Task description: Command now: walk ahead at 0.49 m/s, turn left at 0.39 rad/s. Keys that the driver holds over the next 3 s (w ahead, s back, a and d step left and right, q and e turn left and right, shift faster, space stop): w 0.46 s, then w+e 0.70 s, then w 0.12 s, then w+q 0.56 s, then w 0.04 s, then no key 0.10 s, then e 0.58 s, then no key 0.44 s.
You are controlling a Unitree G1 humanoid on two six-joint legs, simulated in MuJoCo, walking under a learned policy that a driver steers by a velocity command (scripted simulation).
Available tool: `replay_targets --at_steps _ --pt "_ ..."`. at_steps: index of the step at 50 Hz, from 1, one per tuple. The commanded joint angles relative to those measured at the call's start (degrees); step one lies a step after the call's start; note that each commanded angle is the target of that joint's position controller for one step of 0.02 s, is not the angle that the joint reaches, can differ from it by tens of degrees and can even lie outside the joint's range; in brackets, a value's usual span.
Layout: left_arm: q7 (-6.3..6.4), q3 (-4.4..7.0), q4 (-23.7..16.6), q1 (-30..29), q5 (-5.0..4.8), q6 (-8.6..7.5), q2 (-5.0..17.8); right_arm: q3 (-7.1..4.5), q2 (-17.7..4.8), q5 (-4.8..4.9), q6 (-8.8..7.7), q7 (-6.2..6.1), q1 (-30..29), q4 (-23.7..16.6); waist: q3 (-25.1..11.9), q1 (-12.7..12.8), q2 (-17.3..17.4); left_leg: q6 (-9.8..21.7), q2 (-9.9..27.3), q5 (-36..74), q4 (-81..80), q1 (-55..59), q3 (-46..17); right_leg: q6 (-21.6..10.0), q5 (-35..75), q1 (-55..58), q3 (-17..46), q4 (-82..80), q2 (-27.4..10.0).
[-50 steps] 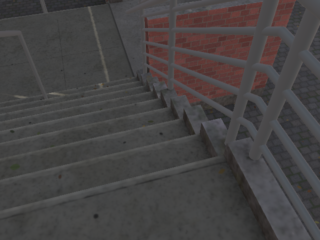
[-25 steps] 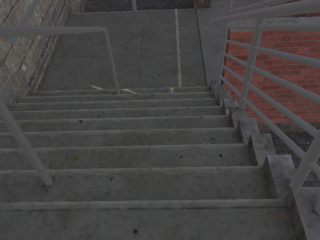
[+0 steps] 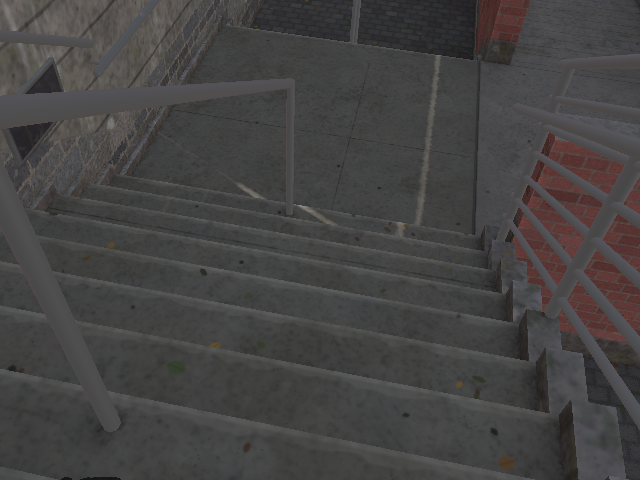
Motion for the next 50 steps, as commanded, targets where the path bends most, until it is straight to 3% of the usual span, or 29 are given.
replay_targets --at_steps 1,3,5,7,8,9,10,11,12,14,16,18,20,24,26,29,31,32,33,34,35,37,40,41,42,44,46,48,50 --pt "-0.42 -0.18 -4.29 -2.91 0.49 -0.56 0.93 -1.41 -7.27 0.57 -0.38 -0.35 1.91 -2.02 2.53 -0.02 7.16 5.0 9.55 15.71 -5.15 -10.27 -7.4 -1.06 10.05 9.55 -5.83 -11.13 4.81" --pt "-1.04 0.03 -5.89 -2.72 -0.23 -0.53 1.26 -1.79 -8.11 -0.39 0.16 0.12 2.36 -1.5 0.55 0.28 10.16 5.45 10.6 22.34 -2.7 -9.67 -8.03 -1.22 7.67 14.53 -6.39 -10.17 6.55" --pt "-1.92 0.38 -7.71 -4.01 -0.66 -0.35 2.23 -1.77 -7.74 0.02 0.49 -0.2 3.88 -1.43 0.12 -0.22 8.23 6.74 14.04 24.21 0.61 -2.88 -11.84 -2.47 0.19 13.17 -6.39 -12.85 6.93" --pt "-2.88 0.92 -7.69 0.68 -0.98 -0.43 3.48 -1.96 -8.79 0.21 1.37 -1.05 2.01 -2.33 -0.27 2.46 8.9 6.32 15.7 29.38 4.43 3.47 -14.68 -4.68 -5.79 15.01 -5.75 -17.36 7.07" --pt "-2.94 1.5 -6.52 6.75 -0.11 -0.69 4.83 -2.06 -10.07 0.45 1.5 -1.33 -1.15 -3.33 -2.44 6.41 8.93 4.68 13.89 36.26 10.14 2.78 -12.76 -6.57 -2.08 22.54 -6.47 -21.01 7.38" --pt "-3.17 2.4 -4.88 16.18 0.83 -0.82 8.17 -1.3 -8.42 0.22 1.36 -1.44 -2.23 -5.0 -10.41 9.92 2.74 2.05 10.28 28.88 24.54 -2.21 -9.12 -10.14 5.26 37.55 1.4 -21.28 -0.16" --pt "-3.5 2.97 -3.0 23.35 0.01 -0.15 10.18 0.13 -2.9 -0.44 1.06 -1.22 9.62 -2.98 -19.14 6.65 -12.31 -1.69 1.16 -8.67 45.61 -18.67 -4.73 -19.33 5.67 57.24 19.55 -20.17 -12.0" --pt "-3.75 2.97 -0.7 25.95 -2.17 0.22 8.7 -0.04 -5.17 0.66 0.29 -0.57 14.23 -1.53 -18.2 5.92 -19.96 -1.75 0.76 -21.97 56.76 -31.7 -6.17 -23.46 -16.04 57.68 38.12 -29.88 -17.31" --pt "-3.31 2.04 -1.36 23.14 -2.98 0.46 4.9 -1.59 -10.39 1.58 0.39 -0.63 5.94 -2.15 -7.42 7.63 -9.94 -1.75 4.32 -17.18 61.54 -38.1 -5.67 -20.89 -26.02 50.99 33.87 -32.05 -14.92" --pt "-3.34 0.79 -2.76 15.12 -1.63 0.86 3.16 -1.93 -10.97 0.43 1.23 -1.25 -3.23 -4.84 1.42 5.24 1.33 -1.94 9.34 -7.26 57.76 -34.62 -2.16 -17.99 -20.17 33.68 21.58 -34.83 -10.38" --pt "-3.55 0.4 -2.39 12.43 -0.87 0.57 1.57 -2.02 -8.77 0.13 1.69 -1.38 -2.04 -4.84 1.98 2.27 0.35 -2.15 12.9 -3.22 50.08 -27.41 -1.54 -15.87 -14.32 27.41 14.51 -37.65 -5.62" --pt "-3.87 0.95 -0.87 14.54 -1.55 0.35 2.8 -1.73 -6.58 0.26 2.1 -1.82 -1.47 -4.93 1.58 1.7 -0.99 -2.67 14.92 -2.21 41.94 -26.64 -0.45 -15.72 -7.98 28.32 10.46 -38.46 -3.89" --pt "-3.47 2.08 0.19 16.74 -1.3 0.72 5.55 -0.83 -4.94 0.12 2.28 -1.88 -6.88 -6.4 1.77 3.54 -0.16 -3.57 15.77 0.18 32.09 -28.03 0.69 -16.02 -4.81 29.91 8.6 -39.24 -4.94" --pt "-2.81 1.86 2.22 18.92 -1.61 2.49 5.76 -0.06 -3.53 0.53 2.6 -0.07 -11.89 -6.64 -1.35 4.95 -2.8 -5.09 12.03 9.14 21.28 -19.23 4.69 -13.74 5.49 27.93 1.79 -34.39 -1.91" --pt "-2.57 1.88 3.76 21.01 -1.61 2.38 5.8 -0.52 -5.26 0.91 1.89 0.65 -11.01 -6.42 -1.57 4.36 -4.14 -4.45 12.11 14.1 25.35 -15.08 3.23 -13.58 4.96 25.19 3.78 -32.15 -3.78" --pt "-2.29 1.0 1.64 18.33 -2.7 1.91 3.65 -0.66 -6.66 -0.5 0.1 1.09 -11.7 -6.17 0.09 3.01 -2.69 -4.16 10.65 9.74 25.41 -14.51 5.59 -13.42 4.23 24.67 4.96 -26.17 -3.09" --pt "-2.52 1.14 -0.59 13.56 -3.1 3.51 5.26 -2.06 -8.19 -0.64 -0.76 0.84 0.16 -2.64 -3.46 -3.64 -5.03 -3.89 7.76 5.35 19.35 1.68 8.74 -11.27 11.99 19.76 3.78 -13.68 0.17" --pt "-2.69 1.08 -0.8 14.83 -3.41 3.8 4.24 -3.23 -10.88 -1.37 -1.08 1.45 8.27 -0.21 -6.8 -6.5 0.02 -0.37 10.94 5.72 14.17 11.58 5.13 -8.28 6.55 13.57 1.65 1.44 3.95" --pt "-2.53 0.34 -2.25 18.11 -3.69 3.42 1.17 -3.97 -14.98 -1.63 -1.26 1.49 8.61 -1.32 -7.2 -3.78 14.13 6.53 24.21 9.44 5.42 15.75 -13.54 -5.21 -21.87 2.75 0.15 18.88 9.79" --pt "-2.1 0.89 -0.31 21.7 -3.48 2.98 2.0 -2.16 -10.88 -0.58 -1.0 2.04 6.77 -2.73 -4.99 -1.0 15.04 7.95 27.91 31.56 6.98 14.13 -16.52 -5.1 -34.77 -3.02 5.01 26.6 10.34" --pt "-1.75 0.49 -3.34 21.34 -4.77 3.22 0.6 -4.0 -14.84 0.54 -0.91 2.7 9.7 1.59 -3.21 0.58 20.6 12.3 33.05 13.07 1.26 11.58 -25.73 -5.49 -34.81 -12.76 3.01 32.17 9.89" --pt "-0.64 1.38 -5.58 11.88 -5.02 5.56 3.73 -2.41 -9.38 -0.53 -1.3 3.37 2.19 0.18 4.75 1.11 4.14 9.21 30.81 -1.81 -0.13 -1.11 -19.55 -5.5 -26.24 -12.97 5.32 26.72 5.11" --pt "-1.64 1.26 -4.07 16.91 -1.74 7.59 1.35 -1.83 -7.87 -1.7 -1.51 2.09 -5.84 0.53 3.99 5.5 6.5 5.36 26.94 2.93 2.39 -11.73 -8.57 -5.0 -12.07 -2.33 2.64 23.81 3.27" --pt "-2.5 2.19 -4.8 14.89 -2.7 7.27 3.29 -1.19 -5.76 -1.6 -2.09 1.27 -7.11 -0.15 4.39 6.19 5.38 1.46 23.21 -6.3 5.85 -12.27 -3.4 -6.0 -0.38 -2.73 5.96 15.51 2.74" --pt "-3.01 1.73 -5.35 11.81 -2.73 6.64 2.21 -1.23 -6.1 -1.31 -2.5 0.12 -5.96 0.52 3.91 4.45 7.28 0.49 22.82 -7.53 6.81 -10.94 -2.09 -6.13 6.77 -3.42 3.84 11.52 4.01" --pt "-4.9 1.09 -8.0 6.38 -1.38 6.27 0.67 -1.31 -7.55 -0.53 -2.88 -2.33 -4.82 0.26 4.51 3.53 8.21 -1.26 19.61 -10.15 9.44 -17.95 5.62 -5.3 24.03 6.94 0.14 -3.27 7.02" --pt "-6.5 0.4 -8.9 3.21 -2.33 7.16 -1.53 -2.39 -10.77 -0.34 -2.3 -2.96 -3.24 -0.08 2.82 1.54 8.42 -1.97 19.27 -11.29 13.55 -20.05 9.62 -4.2 27.41 16.41 -4.34 -10.09 8.71" --pt "-7.19 0.49 -8.99 2.74 -3.04 9.1 -0.83 -2.17 -10.07 0.77 -1.79 -2.94 -0.92 0.17 4.83 0.25 8.01 -2.33 21.32 -13.7 18.93 -18.22 8.83 -3.71 24.08 16.24 -4.29 -11.6 7.85" --pt "-6.94 0.67 -8.74 1.71 -3.8 9.52 -0.3 -1.64 -7.54 0.51 -0.83 -2.89 2.07 1.32 6.63 -2.08 7.31 -3.53 23.07 -15.03 27.53 -13.54 8.7 -3.68 26.03 12.55 -4.79 -15.98 5.96"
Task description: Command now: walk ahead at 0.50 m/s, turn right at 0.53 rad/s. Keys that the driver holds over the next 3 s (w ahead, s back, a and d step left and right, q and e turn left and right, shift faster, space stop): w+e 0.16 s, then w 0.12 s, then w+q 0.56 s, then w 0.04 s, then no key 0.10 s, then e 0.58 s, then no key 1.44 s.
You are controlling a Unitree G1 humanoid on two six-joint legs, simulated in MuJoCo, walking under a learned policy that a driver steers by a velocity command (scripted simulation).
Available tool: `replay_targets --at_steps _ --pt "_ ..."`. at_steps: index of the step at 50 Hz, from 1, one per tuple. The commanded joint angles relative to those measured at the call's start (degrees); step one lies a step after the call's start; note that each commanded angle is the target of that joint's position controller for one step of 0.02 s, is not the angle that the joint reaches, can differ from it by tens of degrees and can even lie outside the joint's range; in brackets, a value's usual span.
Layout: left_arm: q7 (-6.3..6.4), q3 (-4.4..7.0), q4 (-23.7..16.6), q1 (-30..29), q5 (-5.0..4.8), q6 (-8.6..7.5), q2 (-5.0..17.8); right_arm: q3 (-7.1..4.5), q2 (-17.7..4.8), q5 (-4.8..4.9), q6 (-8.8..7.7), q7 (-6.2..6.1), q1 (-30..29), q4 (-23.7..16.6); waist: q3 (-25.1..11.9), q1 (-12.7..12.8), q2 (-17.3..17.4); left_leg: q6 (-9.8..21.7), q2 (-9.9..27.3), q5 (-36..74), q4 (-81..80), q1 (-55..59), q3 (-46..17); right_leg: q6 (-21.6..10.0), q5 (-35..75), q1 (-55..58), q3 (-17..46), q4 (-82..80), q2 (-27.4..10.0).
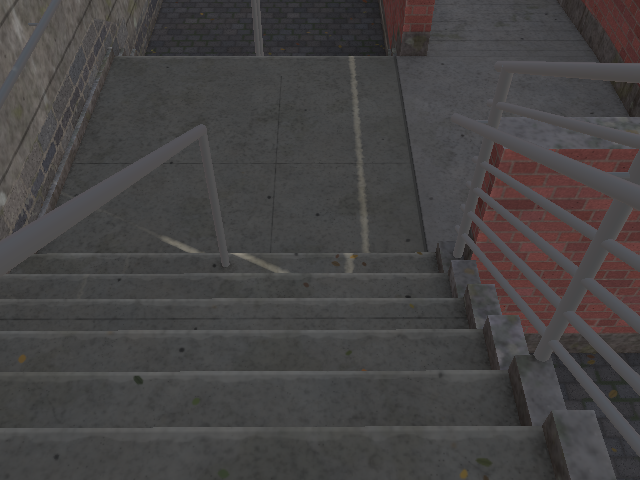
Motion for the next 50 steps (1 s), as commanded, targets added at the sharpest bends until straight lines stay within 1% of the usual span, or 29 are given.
replay_targets --at_steps 1,4,5,6,7,9,10,12,14,15,17,21,27,28,29,30,32,33,34,35,36,37,38,41,42,43,44,47,50 --pt "-0.33 -0.31 -1.45 -1.44 -0.15 0.21 -0.21 -0.81 -3.95 0.65 0.69 -0.06 2.37 -0.77 5.31 -0.47 7.14 6.5 9.34 15.04 -2.15 -6.47 -6.04 -0.02 3.01 6.74 -3.82 -6.78 -0.67" --pt "1.03 2.66 5.9 19.98 1.93 -0.98 4.63 -1.5 -7.76 0.66 1.39 0.58 -0.91 0.16 -1.21 12.18 4.36 4.83 4.46 37.37 30.49 -7.72 -0.91 -5.47 -2.82 30.9 -7.17 -17.3 1.27" --pt "0.94 3.78 8.8 25.29 2.77 -1.89 10.57 -1.51 -5.57 -0.83 0.19 0.43 0.05 -1.98 -2.87 13.24 -13.23 1.99 -3.07 1.32 60.64 -30.33 1.41 -10.5 20.6 49.29 0.12 -5.12 -4.45" --pt "0.71 2.79 7.77 23.68 0.87 -2.11 12.52 -0.29 -4.84 -1.56 -1.15 1.22 6.43 -5.37 -12.11 8.17 -21.35 1.9 -1.85 -5.18 64.43 -43.36 -9.09 -13.57 22.65 60.26 10.86 5.37 -9.24" --pt "0.37 2.86 5.55 21.36 -1.32 -1.6 11.65 -1.1 -9.03 -0.64 -1.84 1.37 4.0 -7.24 -16.81 9.27 -15.17 2.37 -1.23 -1.13 62.43 -44.01 -12.46 -16.89 9.48 57.39 17.7 0.83 -11.95" --pt "0.75 3.2 9.76 19.84 -1.24 -2.03 12.83 -0.24 -6.42 2.98 -1.6 -0.07 -4.67 -11.93 -12.3 6.32 -4.22 2.68 -0.6 8.85 56.39 -55.84 -15.78 -21.99 -38.98 47.95 43.29 -12.11 -21.42" --pt "0.53 -0.2 6.25 10.72 0.82 -3.58 3.6 -1.83 -10.19 3.16 -0.52 -1.07 -6.38 -10.04 -3.32 2.88 6.14 4.22 2.04 24.42 39.79 -52.37 -19.16 -16.76 -38.96 33.42 37.85 -11.46 -18.85" --pt "1.85 -1.28 5.61 4.13 0.46 -5.38 1.69 -1.13 -6.3 -1.24 1.17 -1.53 -4.34 -8.95 3.47 -1.57 2.24 1.54 2.33 29.55 26.19 -41.52 -17.74 -13.14 -22.42 12.05 27.62 -8.53 -13.13" --pt "4.16 -0.34 9.13 9.7 2.12 -5.2 4.0 -0.61 -3.11 -3.31 1.59 -1.03 -4.27 -9.09 0.23 -0.12 -2.41 -0.25 1.3 35.66 17.1 -32.79 -15.63 -13.55 -18.01 8.02 21.89 -8.44 -8.09" --pt "4.78 0.28 10.33 12.12 3.33 -5.34 6.16 -0.99 -4.21 -2.28 1.19 -0.28 -0.65 -6.88 -3.11 -0.09 -2.61 -0.06 0.49 43.5 19.64 -31.91 -15.39 -13.7 -14.23 11.11 21.7 -6.07 -8.86" --pt "5.33 -0.65 11.89 15.27 1.14 -6.0 2.94 -2.02 -7.18 -0.84 0.98 1.06 -6.63 -8.77 0.08 1.91 -0.39 2.29 1.33 52.18 8.69 -38.8 -18.99 -10.53 -24.62 16.01 18.08 -1.71 -7.33" --pt "7.38 -2.19 13.09 15.33 1.56 -5.97 1.62 -0.43 -2.44 -2.98 0.62 3.85 -15.32 -10.89 2.48 4.61 -1.27 4.31 -4.82 82.82 -13.54 -17.0 -13.44 -5.91 -43.84 -0.42 7.22 0.23 -1.7" --pt "6.92 -1.77 13.54 19.29 1.09 -4.27 2.07 1.07 -1.08 0.19 1.87 5.04 -19.45 -15.04 7.67 10.27 -1.57 5.72 -5.73 62.05 -26.11 -28.08 -16.99 -8.46 -31.95 17.54 11.08 17.07 -5.75" --pt "6.48 -1.63 13.93 18.07 2.49 -4.2 3.24 0.44 -2.29 -1.0 1.87 5.8 -15.55 -14.34 4.9 8.02 -3.8 6.22 -7.4 61.87 -16.56 -20.5 -13.02 -9.02 -25.32 13.37 12.03 20.03 -7.23" --pt "7.25 -2.39 13.01 17.03 1.59 -3.47 1.23 0.3 -2.26 0.07 2.37 5.6 -12.35 -12.5 7.5 8.16 -2.35 6.75 -4.36 55.7 -27.78 -22.77 -15.17 -7.68 -19.8 17.21 11.26 22.61 -8.48" --pt "6.78 -2.09 14.01 13.51 1.92 -3.47 3.22 -0.2 -2.39 0.74 2.46 5.55 -5.59 -10.72 5.36 3.44 -4.34 8.53 -2.55 51.34 -28.56 -13.67 -12.94 -7.81 -18.48 15.12 11.27 30.12 -10.19" --pt "4.89 -2.23 15.31 12.45 1.46 -5.17 2.55 -2.03 -6.27 -0.96 2.44 5.35 15.01 -1.64 -3.27 -4.59 3.49 13.89 -4.53 62.56 -32.75 16.19 -9.38 -2.99 -15.14 5.75 -0.94 61.56 -1.24" --pt "4.12 -3.15 14.61 20.85 2.17 -6.82 -2.7 -1.4 -7.61 -0.88 2.56 5.73 19.86 1.86 -7.92 0.36 18.96 20.75 3.22 81.66 -13.15 36.84 -21.47 3.25 -72.85 -18.6 -4.16 86.05 5.97" --pt "4.38 -3.61 12.95 24.74 1.81 -7.78 -0.71 -1.65 -8.09 0.44 3.96 5.46 17.53 0.95 -11.78 2.35 19.68 24.73 4.93 73.55 -16.2 38.14 -31.91 6.65 -74.6 -23.99 -0.96 86.22 4.17" --pt "5.04 -3.32 8.9 18.25 0.5 -7.98 1.15 -2.32 -9.86 1.23 5.21 4.65 14.85 -0.59 -11.11 0.94 18.49 28.23 8.6 59.52 -24.63 36.27 -40.22 8.53 -73.06 -29.35 -1.16 83.19 3.52" --pt "5.56 -3.21 5.69 10.28 -2.94 -7.94 1.86 -3.29 -12.23 1.3 5.71 3.81 11.45 -0.23 -6.48 1.26 8.03 29.58 12.55 24.32 -32.27 28.87 -52.77 6.45 -62.51 -35.3 2.07 69.94 0.09" --pt "6.77 -2.04 5.1 5.45 -2.79 -6.52 4.47 -2.22 -8.97 1.02 5.49 3.71 5.02 -2.93 -0.82 3.05 -0.71 27.87 13.37 13.11 -35.37 17.16 -57.22 5.42 -57.89 -32.52 2.61 66.39 -1.8" --pt "7.15 -0.82 4.95 4.41 -2.33 -6.06 6.15 -0.81 -5.41 -1.25 3.32 3.46 -3.8 -5.96 2.65 7.46 -3.54 24.21 10.99 15.61 -32.6 4.59 -54.43 4.12 -41.86 -27.17 7.21 50.22 -5.0" --pt "7.32 -1.38 3.86 2.63 4.86 -5.99 0.18 -0.98 -5.53 -0.64 2.03 0.1 -6.13 -6.56 2.19 8.35 4.8 21.16 -1.36 38.82 -31.06 -13.26 -36.97 6.69 -28.04 -10.11 2.42 28.24 -3.95" --pt "6.0 -1.37 6.65 8.81 4.43 -6.6 -0.65 -0.5 -4.66 -2.55 2.76 -0.75 -3.36 -4.96 -2.92 9.8 6.83 21.26 -2.35 49.05 -27.7 -14.8 -34.49 6.82 -18.12 -2.12 1.2 32.2 -2.54" --pt "5.2 -1.08 6.97 10.9 3.42 -6.47 0.13 -0.47 -4.94 -2.4 3.26 -1.03 -3.16 -4.95 -4.17 10.59 6.88 20.92 -2.14 54.61 -25.89 -13.84 -31.84 6.9 -17.9 -0.88 0.2 32.3 -1.98" --pt "4.39 -0.17 5.08 5.06 2.12 -6.65 2.83 -0.37 -3.03 -0.16 2.77 -1.67 2.84 -2.7 -1.68 7.32 5.26 19.85 -3.08 45.26 -21.97 -5.77 -32.52 5.78 -9.39 -10.92 4.65 23.91 -3.14" --pt "3.22 -1.2 1.43 -5.08 4.91 -7.37 -0.07 0.84 0.67 1.28 3.89 -3.57 5.23 -1.54 1.01 2.22 2.86 13.63 -10.75 32.45 -16.45 -14.32 -23.32 4.48 13.84 3.37 -0.28 -4.88 1.85" --pt "3.56 -1.05 -1.48 -2.78 3.5 -5.74 -1.53 1.06 -0.78 0.15 4.65 -2.82 2.02 -0.91 1.12 2.81 11.04 14.16 -12.07 29.61 -11.02 -19.9 -23.69 5.42 10.12 14.38 -0.89 -5.27 3.08"
Over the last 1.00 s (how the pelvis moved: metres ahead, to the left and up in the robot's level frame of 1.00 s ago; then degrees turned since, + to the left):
0.43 0.00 -0.08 -10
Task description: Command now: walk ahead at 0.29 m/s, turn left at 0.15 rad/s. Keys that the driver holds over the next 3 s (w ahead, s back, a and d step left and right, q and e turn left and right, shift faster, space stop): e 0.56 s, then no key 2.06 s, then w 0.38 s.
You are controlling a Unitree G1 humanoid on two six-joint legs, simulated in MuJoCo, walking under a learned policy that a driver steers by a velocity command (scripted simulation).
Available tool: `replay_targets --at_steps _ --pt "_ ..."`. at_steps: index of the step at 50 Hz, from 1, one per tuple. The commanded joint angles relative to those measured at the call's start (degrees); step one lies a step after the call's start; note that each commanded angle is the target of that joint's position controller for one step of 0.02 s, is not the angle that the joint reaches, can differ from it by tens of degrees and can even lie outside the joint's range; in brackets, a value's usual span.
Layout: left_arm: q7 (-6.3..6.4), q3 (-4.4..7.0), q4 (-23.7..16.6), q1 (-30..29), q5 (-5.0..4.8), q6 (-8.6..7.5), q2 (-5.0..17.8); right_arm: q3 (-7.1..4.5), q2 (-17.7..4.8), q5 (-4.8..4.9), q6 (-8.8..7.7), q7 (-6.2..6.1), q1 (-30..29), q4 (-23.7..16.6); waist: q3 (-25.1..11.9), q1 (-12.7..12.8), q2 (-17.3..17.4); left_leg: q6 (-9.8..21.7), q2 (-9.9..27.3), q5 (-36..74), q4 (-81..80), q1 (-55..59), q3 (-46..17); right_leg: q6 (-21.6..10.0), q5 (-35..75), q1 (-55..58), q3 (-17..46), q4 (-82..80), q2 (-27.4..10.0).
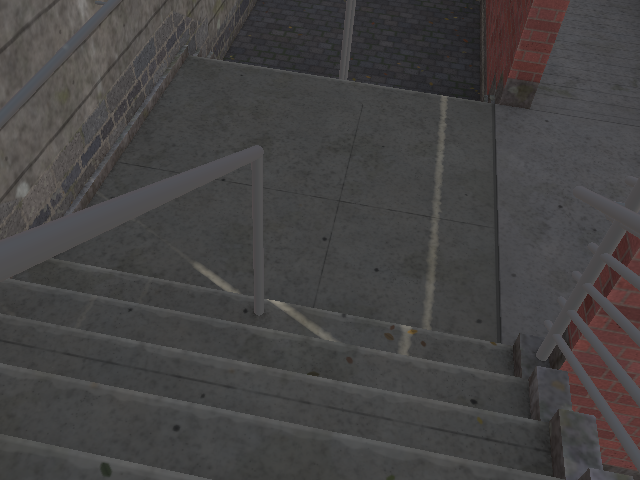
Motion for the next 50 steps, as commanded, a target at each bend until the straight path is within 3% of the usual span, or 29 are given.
replay_targets --at_steps 1,3,4,6,7,8,9,10,11,12,13,14,15,18,20,22,24,25,28,30,31,32,33,34,35,38,42,47,50 --pt "0.0 -0.19 -5.79 -0.77 -0.37 0.43 -0.2 -0.86 -5.47 0.19 0.87 -0.07 1.61 -1.13 4.68 -0.83 12.46 6.46 5.41 24.72 -2.7 -12.75 -5.07 -0.1 -1.86 15.27 -5.87 -7.2 3.02" --pt "-0.72 0.1 -4.88 3.2 -0.99 -0.17 0.5 -0.43 -4.81 -0.03 1.41 -0.2 1.26 -2.29 5.87 -0.91 9.18 6.73 7.05 29.83 5.8 -4.8 -8.13 -1.2 -3.45 13.99 -3.48 -16.26 -0.08" --pt "-1.27 0.65 -1.81 9.23 -1.74 -0.52 0.61 -0.1 -4.36 0.29 1.74 -0.84 0.25 -1.81 5.93 1.09 8.59 6.3 7.49 31.5 11.72 -3.2 -8.27 -1.64 0.8 16.96 -2.99 -22.42 -2.07" --pt "-1.86 1.64 6.92 28.4 -1.75 0.17 0.84 0.7 -2.89 -1.19 1.69 0.48 -0.14 0.27 2.35 7.06 2.22 3.03 6.16 28.34 31.46 -15.34 -0.64 -2.92 13.69 40.94 -4.21 -23.91 -5.15" --pt "-2.39 0.76 10.17 33.99 -1.12 1.04 1.93 0.49 -1.35 -1.24 0.81 2.72 5.59 1.58 -5.87 6.46 -13.47 -2.14 0.6 -11.44 58.02 -35.09 6.22 -11.2 36.09 64.16 3.11 -3.32 -13.09" --pt "-2.41 -1.21 9.14 28.59 -2.51 1.61 -0.59 0.99 -2.52 0.67 -0.52 3.71 10.38 -0.14 -11.64 2.86 -16.65 -5.01 4.21 -21.67 66.05 -42.4 3.01 -17.3 42.53 68.65 8.46 4.46 -15.95" --pt "-2.18 -1.16 7.78 25.3 -2.05 2.14 1.1 0.98 -5.48 0.6 -0.89 3.68 5.33 -2.56 -13.51 4.33 -13.34 -7.23 8.24 -20.0 69.5 -46.34 4.04 -21.16 34.75 67.29 11.67 2.5 -18.08" --pt "-1.71 -0.74 5.13 23.9 -0.42 2.49 3.45 0.55 -8.13 0.67 -0.46 2.66 -5.65 -5.58 -11.01 7.88 -1.84 -7.23 9.11 -13.97 68.79 -47.17 5.97 -22.28 25.35 59.0 12.54 -2.67 -17.72" --pt "-0.45 0.48 4.73 18.23 1.28 3.29 8.84 1.32 -5.47 1.44 1.09 1.31 -11.76 -10.24 -8.71 4.0 2.82 -7.71 10.54 -5.55 65.9 -43.81 4.28 -25.52 6.12 45.78 23.71 -9.22 -22.24" --pt "0.69 0.95 3.3 11.94 1.14 3.61 11.74 1.43 -5.36 1.91 1.71 0.43 -13.58 -13.09 -4.82 0.26 0.62 -8.87 12.68 -2.72 62.06 -41.44 0.71 -29.37 -0.58 35.63 31.48 -11.31 -25.12" --pt "1.44 0.03 2.2 9.21 0.61 4.15 9.37 1.06 -7.48 0.56 2.62 -0.34 -16.83 -13.52 -1.84 0.02 4.95 -9.28 12.59 -1.62 60.47 -38.52 1.1 -27.12 -4.76 26.7 28.04 -12.51 -21.96" --pt "2.21 -0.73 2.12 12.27 0.04 4.51 7.86 -0.81 -11.01 0.37 3.13 -1.19 -15.09 -11.31 -0.15 1.08 7.6 -9.51 10.84 8.44 56.06 -37.78 2.59 -22.07 -17.2 22.4 20.9 -10.94 -14.43" --pt "2.7 -1.06 1.34 12.63 -0.6 4.83 7.23 -1.15 -9.3 -0.07 3.28 -1.9 -14.62 -11.21 1.17 1.12 4.58 -9.82 9.0 12.35 56.36 -37.84 6.37 -19.24 -19.37 19.14 17.52 -9.44 -8.74" --pt "5.12 -3.64 1.38 16.7 -1.31 5.86 2.21 0.81 -2.07 -1.93 3.75 -1.29 -18.86 -16.21 2.8 1.61 -1.9 -11.4 6.24 23.76 50.56 -38.77 8.59 -17.75 -16.92 15.55 15.15 -6.49 -3.68" --pt "5.59 -3.32 -0.85 15.09 -2.22 7.06 3.33 1.56 -0.19 -2.35 4.03 -0.49 -21.32 -19.64 0.05 1.31 -3.37 -11.28 6.68 25.29 33.84 -35.47 8.11 -15.48 -21.56 19.49 15.83 -7.06 -1.79" --pt "5.94 -1.8 -2.95 14.24 -3.07 8.2 5.55 1.24 -1.95 -2.19 3.83 0.4 -25.44 -22.02 -0.85 2.9 -4.23 -11.46 6.04 27.33 17.72 -25.14 9.25 -13.91 -23.51 18.13 15.93 -10.33 -2.05" --pt "5.64 -0.65 -4.85 11.02 -2.91 8.9 8.0 0.64 -3.41 -0.94 3.32 1.55 -26.06 -23.13 -2.56 2.47 -7.97 -10.99 5.79 26.19 11.72 -15.83 8.11 -14.11 -27.22 17.31 18.84 -12.93 -3.43" --pt "5.43 -0.38 -6.83 7.32 -2.42 8.75 9.01 0.11 -5.38 -1.51 3.01 1.84 -24.17 -22.35 -2.23 1.04 -7.93 -10.74 5.81 30.72 11.77 -10.05 9.05 -14.48 -24.4 14.0 18.6 -12.05 -3.37" --pt "4.77 -0.23 -7.96 7.81 -3.2 9.61 7.12 0.04 -4.9 -1.02 2.88 2.92 -24.3 -22.65 0.62 2.61 -9.24 -6.84 7.56 19.87 -13.97 -2.4 5.22 -13.31 -33.24 21.25 23.69 -14.23 -3.19" --pt "4.57 -1.19 -7.92 8.58 -2.79 9.25 4.14 -0.57 -5.72 -1.62 2.14 3.52 -16.25 -18.94 -1.92 0.74 -6.21 -5.0 9.76 21.76 -26.15 12.19 7.03 -11.58 -40.69 18.22 22.29 -9.27 -0.09" --pt "4.09 -2.12 -8.33 9.78 -2.33 9.12 -0.27 -1.07 -8.2 -2.28 1.76 4.04 -10.61 -17.21 -6.99 0.3 3.28 -1.95 17.9 32.58 -26.62 24.87 -1.1 -8.89 -52.37 11.21 16.91 5.49 5.03" --pt "3.57 -2.34 -8.3 12.23 -2.69 8.25 -2.5 -1.31 -10.7 -3.24 2.89 4.4 -4.59 -15.1 -6.52 0.24 19.25 5.79 28.8 52.02 -22.88 34.89 -14.14 -5.04 -71.17 -8.27 13.84 17.37 13.74" --pt "3.5 -0.57 -9.6 9.48 -4.11 6.45 2.27 -2.59 -12.58 -3.95 2.71 4.68 -0.73 -12.83 -3.95 -1.1 19.96 11.77 34.75 32.01 -31.69 32.2 -31.0 -2.11 -72.28 -19.63 14.25 24.37 13.48" --pt "3.97 0.84 -9.04 3.06 -3.91 5.9 5.88 -2.4 -11.6 -4.12 2.33 4.91 -0.83 -12.62 3.19 -2.54 14.09 12.81 33.02 24.53 -33.39 28.74 -29.78 -0.27 -67.78 -26.21 11.87 35.02 13.23" --pt "4.26 1.52 -8.42 1.28 -3.33 6.5 7.11 -2.04 -11.0 -3.2 2.66 4.81 -3.34 -12.59 5.64 -1.49 11.67 11.71 30.35 22.6 -32.73 23.17 -24.17 0.65 -64.26 -26.44 9.6 43.32 13.61" --pt "3.36 0.45 -6.02 4.91 -3.75 8.92 2.92 0.74 -7.75 -2.61 3.87 4.09 -9.17 -12.49 6.18 2.65 11.87 8.2 20.36 26.86 -31.62 3.03 -7.47 2.38 -53.74 -17.82 2.48 67.47 14.97" --pt "2.99 -0.9 -8.81 4.61 -3.07 10.05 0.46 3.58 -6.22 -1.61 4.4 2.89 -10.9 -13.13 5.09 4.47 9.39 8.91 17.52 34.24 -29.25 -3.51 -2.28 4.98 -43.81 -13.73 -0.58 70.94 12.93" --pt "2.5 -3.26 -11.15 -0.49 -1.37 9.1 -3.3 1.84 -8.78 -1.4 4.38 1.07 -3.36 -9.78 1.98 1.13 11.33 9.53 18.7 21.48 -32.05 3.22 -2.55 3.96 -35.45 -1.93 -3.81 30.76 2.95" --pt "0.36 -2.92 -8.03 2.65 -3.12 7.68 -3.4 0.46 -9.99 -0.63 4.0 2.46 -0.02 -7.06 4.42 0.44 14.94 9.98 19.53 8.27 -35.83 -7.88 -3.1 1.25 -42.5 20.89 -8.21 13.65 2.22"
Over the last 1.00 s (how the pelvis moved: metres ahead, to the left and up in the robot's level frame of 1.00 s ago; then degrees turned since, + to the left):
0.49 -0.02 -0.33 7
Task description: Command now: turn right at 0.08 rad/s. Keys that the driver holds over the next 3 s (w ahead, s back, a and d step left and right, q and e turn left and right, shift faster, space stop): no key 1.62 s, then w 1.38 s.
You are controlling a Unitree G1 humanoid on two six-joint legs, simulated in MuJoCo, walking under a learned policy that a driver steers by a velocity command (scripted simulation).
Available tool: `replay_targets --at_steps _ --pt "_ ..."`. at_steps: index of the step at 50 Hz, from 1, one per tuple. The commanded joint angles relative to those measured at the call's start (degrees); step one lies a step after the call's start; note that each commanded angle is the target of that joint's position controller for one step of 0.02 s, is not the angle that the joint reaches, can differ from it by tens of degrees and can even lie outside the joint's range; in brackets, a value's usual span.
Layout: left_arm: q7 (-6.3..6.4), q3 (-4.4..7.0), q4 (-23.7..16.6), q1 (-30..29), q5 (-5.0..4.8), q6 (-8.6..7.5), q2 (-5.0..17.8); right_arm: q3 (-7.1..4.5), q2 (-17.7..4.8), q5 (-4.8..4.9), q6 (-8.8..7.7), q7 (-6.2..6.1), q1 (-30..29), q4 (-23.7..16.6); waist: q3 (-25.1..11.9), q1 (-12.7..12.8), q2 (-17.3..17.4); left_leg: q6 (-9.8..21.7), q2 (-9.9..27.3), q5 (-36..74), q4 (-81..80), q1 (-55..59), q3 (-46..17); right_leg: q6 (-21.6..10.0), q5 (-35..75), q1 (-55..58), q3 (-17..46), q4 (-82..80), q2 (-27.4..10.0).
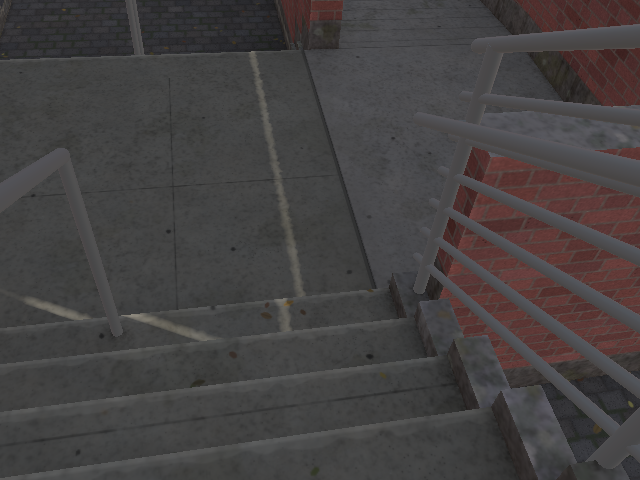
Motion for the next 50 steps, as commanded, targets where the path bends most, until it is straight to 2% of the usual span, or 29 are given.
replay_targets --at_steps 1,2,3,4,5,6,7,8,9,10,11,14,15,17,21,22,27,31,33,50 --pt "-1.51 1.41 -1.5 1.52 -1.05 -2.17 2.95 -2.99 -8.54 0.78 -1.29 0.71 0.87 -1.3 0.72 1.55 15.13 10.78 11.46 -13.67 -16.43 -12.99 -12.94 -2.88 -5.62 23.66 -5.01 -19.22 -0.44" --pt "-1.54 1.92 -0.04 3.09 -0.87 -2.33 3.38 -2.83 -7.39 0.61 -1.58 0.98 1.13 -1.04 2.16 2.12 13.53 9.65 10.7 -15.12 -15.42 -12.56 -13.04 -4.29 -8.12 26.23 -5.67 -26.31 0.48" --pt "-1.41 1.96 1.74 5.36 -0.51 -2.13 3.02 -2.77 -6.53 0.35 -1.97 1.11 2.93 0.01 2.83 2.7 11.35 7.96 9.99 -14.36 -13.84 -12.39 -13.57 -5.3 -7.3 28.55 -5.2 -32.85 0.39" --pt "-1.27 2.3 3.31 9.7 0.03 -2.14 4.44 -2.61 -5.81 0.22 -2.47 1.6 2.77 0.16 2.58 3.58 8.16 5.67 8.39 -9.95 -9.24 -12.86 -13.29 -6.51 -3.42 32.57 -0.58 -36.39 -3.41" --pt "-1.23 2.77 4.4 11.8 0.14 -2.23 8.1 -2.99 -5.85 -0.22 -3.35 2.1 6.89 0.09 0.53 0.35 -1.11 3.4 5.51 -9.16 -3.13 -16.66 -10.9 -9.12 13.9 37.65 4.93 -33.85 -8.69" --pt "-1.2 2.66 5.36 6.89 0.66 -2.86 7.0 -3.81 -6.25 0.79 -2.83 1.21 4.49 -1.55 3.03 -1.32 -9.47 0.72 4.47 -8.68 -6.92 -11.63 -7.11 -13.55 -5.08 22.3 11.74 -41.18 -10.16" --pt "-1.24 2.0 4.14 2.71 0.35 -3.59 4.3 -4.76 -9.45 0.85 -2.02 0.18 0.62 -0.53 6.66 0.37 -4.89 -1.09 3.98 -3.85 -4.24 -6.83 -5.41 -13.29 -12.16 15.92 11.81 -45.13 -8.51" --pt "-1.18 1.32 5.64 3.02 0.96 -4.03 2.47 -4.74 -7.46 0.73 -1.23 0.01 0.42 0.16 5.61 -0.11 -2.97 -1.66 3.9 -1.18 -4.16 -1.62 -5.03 -12.11 -14.44 12.84 11.08 -46.93 -7.95" --pt "-1.3 1.43 6.35 3.56 0.55 -4.2 3.22 -4.57 -5.68 0.23 -0.42 -0.02 2.58 1.69 4.76 -0.38 -2.34 -1.8 3.61 -1.66 -4.53 1.85 -4.49 -10.87 -15.71 11.99 9.46 -48.05 -6.5" --pt "-1.24 1.68 7.28 4.29 0.24 -4.34 3.63 -4.65 -4.98 -0.16 -0.23 0.11 4.12 2.45 4.49 -0.42 -0.87 -1.81 3.82 -1.55 -5.94 3.05 -4.44 -9.87 -17.64 12.85 9.09 -48.64 -6.31" --pt "-0.96 1.72 8.19 5.18 0.04 -4.42 3.94 -4.7 -4.38 -0.01 -0.48 0.34 3.99 2.93 3.91 -0.21 -0.55 -1.6 4.08 -0.88 -7.13 3.22 -4.59 -9.15 -16.2 14.45 8.28 -48.43 -5.63" --pt "0.23 1.87 10.25 7.1 -0.53 -4.63 4.41 -5.27 -4.83 0.21 -1.39 0.58 2.4 3.81 1.87 1.56 -0.22 -1.9 4.76 2.82 -10.12 1.6 -4.95 -8.61 -5.76 21.14 6.54 -47.17 -4.81" --pt "0.4 1.88 11.09 7.67 -0.2 -4.63 4.33 -5.34 -4.94 0.61 -1.73 0.6 2.2 4.14 0.44 1.7 0.87 -2.0 5.1 3.9 -10.81 1.92 -5.0 -8.49 -0.78 23.63 6.19 -46.29 -4.89" --pt "0.26 2.2 12.68 9.22 -0.35 -4.44 5.04 -5.15 -4.41 0.63 -1.81 0.32 2.49 5.09 -1.9 2.06 2.92 -2.26 5.14 6.25 -11.02 2.7 -4.8 -8.54 8.7 27.63 4.97 -44.19 -4.9" --pt "0.25 2.21 15.45 10.22 -0.53 -4.24 5.17 -5.17 -5.08 0.85 -1.46 -0.05 2.48 6.02 -2.55 2.58 3.67 -2.62 5.39 9.65 -11.43 3.53 -4.46 -8.63 15.53 29.91 2.92 -42.9 -4.24" --pt "0.14 2.22 15.86 10.17 -0.07 -4.03 5.64 -5.28 -5.56 0.6 -1.53 -0.17 2.33 6.44 -2.1 2.39 3.93 -2.87 5.34 10.75 -11.54 4.0 -4.33 -8.46 16.83 29.48 2.51 -43.15 -3.93" --pt "0.44 2.15 17.93 10.45 -0.55 -3.45 5.7 -5.23 -5.27 0.81 -1.53 -0.52 3.07 8.59 -1.83 2.42 4.45 -2.89 5.47 13.71 -11.3 4.54 -3.73 -8.45 20.5 30.55 1.62 -42.59 -3.61" --pt "0.86 2.24 19.26 10.05 -0.56 -3.1 6.21 -5.23 -5.52 0.99 -1.69 -0.6 2.71 9.97 -1.04 2.54 5.28 -2.95 5.32 14.76 -11.98 4.81 -3.35 -8.36 20.2 30.74 1.19 -42.59 -3.4" --pt "0.98 2.25 19.89 10.07 -0.69 -2.99 6.29 -5.2 -5.37 0.92 -1.66 -0.52 2.68 10.6 -0.7 2.63 4.63 -2.85 5.29 14.97 -12.18 4.95 -3.21 -8.19 19.53 30.62 0.96 -42.74 -3.22" --pt "1.28 1.93 22.69 10.43 -0.78 -2.84 6.51 -5.09 -4.76 0.82 -1.56 -0.45 2.65 14.75 1.28 2.78 4.47 -2.27 4.83 12.64 -14.66 5.66 -2.86 -7.05 11.35 28.85 0.03 -44.17 -2.76"
Over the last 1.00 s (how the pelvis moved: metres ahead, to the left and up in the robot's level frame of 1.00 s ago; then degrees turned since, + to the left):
0.14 0.01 -0.13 -20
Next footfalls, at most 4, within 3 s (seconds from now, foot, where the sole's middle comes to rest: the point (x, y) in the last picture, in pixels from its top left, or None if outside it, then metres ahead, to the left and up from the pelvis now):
0.08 right None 0.08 -0.13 -0.77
2.32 right None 0.36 -0.12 -0.94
2.72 left None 0.63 0.11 -1.12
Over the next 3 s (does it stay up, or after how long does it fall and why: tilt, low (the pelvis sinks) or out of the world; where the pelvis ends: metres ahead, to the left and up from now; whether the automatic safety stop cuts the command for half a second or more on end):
stays up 0.65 0.05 -0.37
